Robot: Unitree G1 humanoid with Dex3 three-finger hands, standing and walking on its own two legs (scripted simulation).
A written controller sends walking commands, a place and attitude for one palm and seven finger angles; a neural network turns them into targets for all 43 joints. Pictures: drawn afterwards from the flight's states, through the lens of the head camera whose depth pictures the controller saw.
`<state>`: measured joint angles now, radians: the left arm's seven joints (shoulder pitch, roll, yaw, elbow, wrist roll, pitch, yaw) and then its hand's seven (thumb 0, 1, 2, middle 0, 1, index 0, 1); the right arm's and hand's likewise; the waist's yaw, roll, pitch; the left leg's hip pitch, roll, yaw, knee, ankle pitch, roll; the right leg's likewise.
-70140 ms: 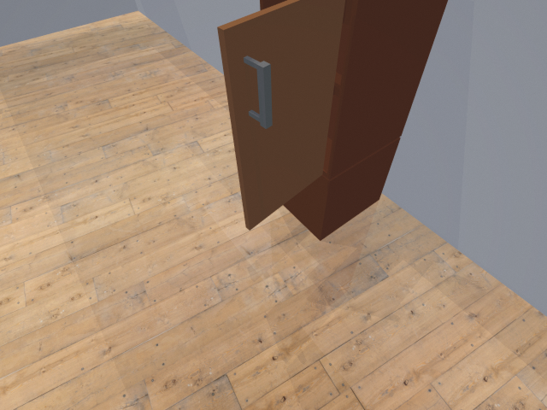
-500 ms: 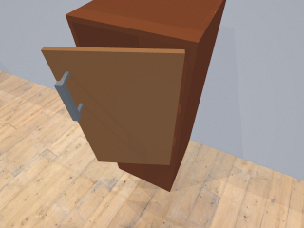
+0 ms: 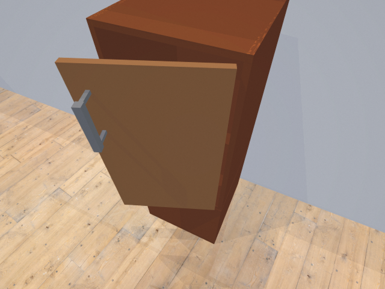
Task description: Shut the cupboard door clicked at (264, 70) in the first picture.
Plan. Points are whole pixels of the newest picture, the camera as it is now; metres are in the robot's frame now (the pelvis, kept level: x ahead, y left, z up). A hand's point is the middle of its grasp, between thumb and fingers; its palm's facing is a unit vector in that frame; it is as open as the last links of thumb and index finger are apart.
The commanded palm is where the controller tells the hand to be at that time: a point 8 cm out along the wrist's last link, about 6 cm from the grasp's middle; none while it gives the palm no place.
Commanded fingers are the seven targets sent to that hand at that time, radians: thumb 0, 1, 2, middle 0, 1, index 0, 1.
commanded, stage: raise the hand and make a fist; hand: left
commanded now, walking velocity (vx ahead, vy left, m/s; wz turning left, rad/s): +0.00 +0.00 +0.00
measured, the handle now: (92, 122) +0.42 +0.25 +0.11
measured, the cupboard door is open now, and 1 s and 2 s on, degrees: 22 22 22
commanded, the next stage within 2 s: bring the fist close to the handle in 1.92 s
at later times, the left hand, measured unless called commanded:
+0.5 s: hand out of the picture +0.09 +0.19 -0.05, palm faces +0.09 -1.00 -0.04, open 5.8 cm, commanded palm +0.10 +0.23 -0.01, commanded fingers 0.00 0.90 0.90 -0.66 -0.80 -0.66 -0.80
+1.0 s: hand (65, 270) +0.14 +0.22 +0.06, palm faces +0.09 -0.99 -0.08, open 3.6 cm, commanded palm +0.11 +0.26 +0.05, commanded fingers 0.00 0.90 0.90 -1.12 -1.30 -1.12 -1.30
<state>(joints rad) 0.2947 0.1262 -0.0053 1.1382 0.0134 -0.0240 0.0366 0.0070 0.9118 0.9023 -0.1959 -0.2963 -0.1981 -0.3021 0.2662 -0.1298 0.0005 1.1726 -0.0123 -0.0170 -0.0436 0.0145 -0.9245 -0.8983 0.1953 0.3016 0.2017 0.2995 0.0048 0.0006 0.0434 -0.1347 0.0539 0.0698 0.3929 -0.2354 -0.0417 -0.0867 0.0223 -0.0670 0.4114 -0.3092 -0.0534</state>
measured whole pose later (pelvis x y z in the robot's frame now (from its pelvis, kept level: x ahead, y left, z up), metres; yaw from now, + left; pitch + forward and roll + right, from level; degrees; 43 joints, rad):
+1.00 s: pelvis -0.07 +0.04 -0.05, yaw +2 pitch +5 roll -2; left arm 0.43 0.22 0.09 -0.28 -0.22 -0.29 -0.09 0.02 0.91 0.90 -0.93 -1.11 -0.94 -1.11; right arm 0.34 -0.27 0.03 0.56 0.03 -0.27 -0.05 0.02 -0.91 -0.90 0.20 0.30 0.20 0.30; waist 0.00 0.05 -0.05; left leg -0.63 0.02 0.02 0.93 -0.38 0.03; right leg -0.54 -0.03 -0.09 0.90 -0.44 0.00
